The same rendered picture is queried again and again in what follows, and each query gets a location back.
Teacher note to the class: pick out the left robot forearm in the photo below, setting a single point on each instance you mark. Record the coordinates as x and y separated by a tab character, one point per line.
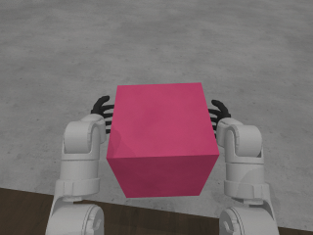
79	161

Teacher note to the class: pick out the right robot hand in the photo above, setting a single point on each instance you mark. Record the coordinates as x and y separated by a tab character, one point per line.
223	113

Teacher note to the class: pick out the carton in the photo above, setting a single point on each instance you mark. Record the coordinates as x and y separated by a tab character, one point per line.
162	142

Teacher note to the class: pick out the right robot forearm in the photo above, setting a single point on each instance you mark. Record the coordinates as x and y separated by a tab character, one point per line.
244	158

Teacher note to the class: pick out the robot right upper arm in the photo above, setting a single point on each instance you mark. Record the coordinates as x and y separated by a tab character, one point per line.
246	221

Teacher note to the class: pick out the robot left upper arm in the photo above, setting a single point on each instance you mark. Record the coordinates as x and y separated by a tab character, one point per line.
77	219

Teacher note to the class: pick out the left robot hand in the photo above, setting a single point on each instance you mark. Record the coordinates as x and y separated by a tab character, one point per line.
98	109

